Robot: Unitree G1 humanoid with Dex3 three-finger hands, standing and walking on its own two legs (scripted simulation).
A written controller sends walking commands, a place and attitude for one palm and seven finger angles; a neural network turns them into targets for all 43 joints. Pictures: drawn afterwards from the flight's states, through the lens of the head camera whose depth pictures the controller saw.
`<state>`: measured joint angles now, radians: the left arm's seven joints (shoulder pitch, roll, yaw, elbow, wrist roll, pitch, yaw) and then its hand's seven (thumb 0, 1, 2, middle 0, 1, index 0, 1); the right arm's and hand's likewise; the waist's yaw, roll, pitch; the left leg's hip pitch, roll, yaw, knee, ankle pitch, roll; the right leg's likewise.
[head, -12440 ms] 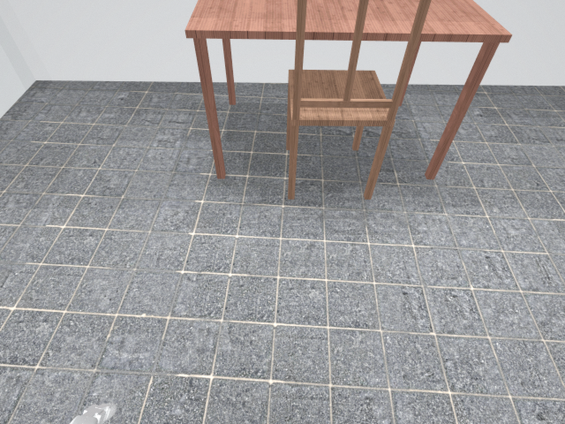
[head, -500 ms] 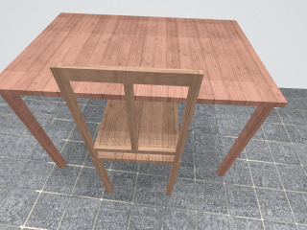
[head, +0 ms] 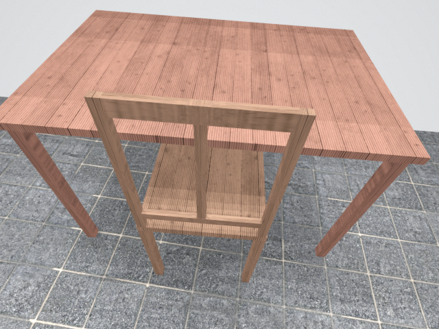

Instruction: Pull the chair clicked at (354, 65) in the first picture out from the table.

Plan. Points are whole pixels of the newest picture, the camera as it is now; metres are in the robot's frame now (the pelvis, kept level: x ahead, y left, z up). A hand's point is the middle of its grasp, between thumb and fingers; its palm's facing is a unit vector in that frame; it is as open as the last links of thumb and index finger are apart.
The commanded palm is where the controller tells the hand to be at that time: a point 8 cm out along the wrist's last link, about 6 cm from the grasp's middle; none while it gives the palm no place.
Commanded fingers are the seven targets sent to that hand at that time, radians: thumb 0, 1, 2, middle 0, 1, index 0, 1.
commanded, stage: look again from close up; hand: left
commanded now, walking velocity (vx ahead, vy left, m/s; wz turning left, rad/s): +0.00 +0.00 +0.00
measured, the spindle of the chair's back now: (201, 179) +0.45 +0.08 -0.04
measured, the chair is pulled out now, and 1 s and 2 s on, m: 0.00 0.00 0.00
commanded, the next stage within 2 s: shuffle to correct the standing spot in 0.82 s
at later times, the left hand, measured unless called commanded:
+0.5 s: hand out of the picture -0.02 +0.16 -0.18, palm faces +0.03 -0.98 -0.17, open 7.3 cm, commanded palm none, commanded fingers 0.00 0.90 0.90 -0.20 -0.30 -0.20 -0.30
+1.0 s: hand out of the picture -0.05 +0.14 -0.18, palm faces +0.04 -0.99 -0.15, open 7.3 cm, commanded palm none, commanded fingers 0.00 0.90 0.90 -0.20 -0.30 -0.20 -0.30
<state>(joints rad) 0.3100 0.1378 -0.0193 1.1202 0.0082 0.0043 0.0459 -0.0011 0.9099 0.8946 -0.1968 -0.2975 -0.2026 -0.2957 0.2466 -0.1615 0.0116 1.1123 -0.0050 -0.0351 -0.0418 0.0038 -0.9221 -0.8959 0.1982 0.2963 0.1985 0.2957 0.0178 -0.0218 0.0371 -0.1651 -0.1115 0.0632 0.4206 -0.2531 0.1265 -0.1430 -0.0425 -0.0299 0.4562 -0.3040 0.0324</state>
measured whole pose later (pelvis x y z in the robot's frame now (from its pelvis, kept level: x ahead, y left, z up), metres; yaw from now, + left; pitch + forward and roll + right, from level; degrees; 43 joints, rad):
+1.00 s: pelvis -0.01 -0.01 +0.00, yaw +0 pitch -1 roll +0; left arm 0.35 0.12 -0.02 1.13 0.01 0.00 0.04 0.00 0.91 0.89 -0.20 -0.30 -0.20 -0.30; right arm 0.29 -0.13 0.01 1.15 0.00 -0.03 -0.04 0.00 -0.91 -0.90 0.20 0.30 0.20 0.30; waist 0.01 -0.02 0.03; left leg -0.15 -0.10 0.06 0.38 -0.22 0.11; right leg -0.13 -0.03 -0.03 0.42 -0.28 0.02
